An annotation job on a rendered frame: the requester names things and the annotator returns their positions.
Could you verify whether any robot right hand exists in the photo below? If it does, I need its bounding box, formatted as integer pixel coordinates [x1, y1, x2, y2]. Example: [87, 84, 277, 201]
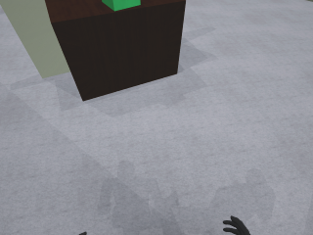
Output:
[223, 215, 250, 235]

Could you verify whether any pedestal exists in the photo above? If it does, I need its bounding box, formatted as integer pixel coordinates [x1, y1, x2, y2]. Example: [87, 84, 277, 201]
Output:
[45, 0, 186, 102]

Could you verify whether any carton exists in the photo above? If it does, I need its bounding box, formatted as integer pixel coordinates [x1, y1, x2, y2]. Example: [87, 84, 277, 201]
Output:
[102, 0, 141, 11]

